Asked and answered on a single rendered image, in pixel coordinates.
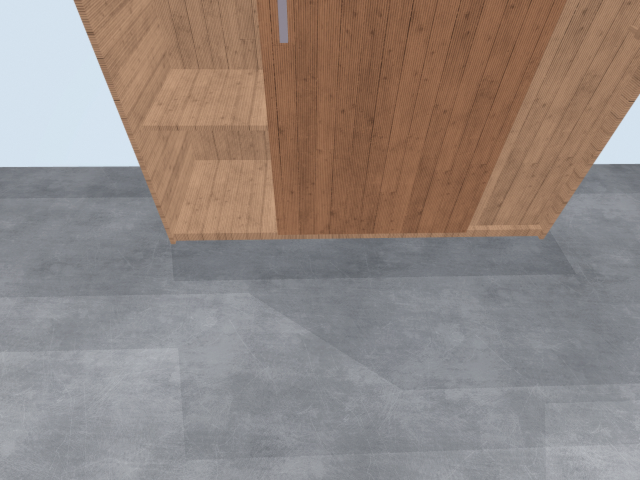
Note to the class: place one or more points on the wardrobe door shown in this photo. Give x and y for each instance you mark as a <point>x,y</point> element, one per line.
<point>388,116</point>
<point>587,64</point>

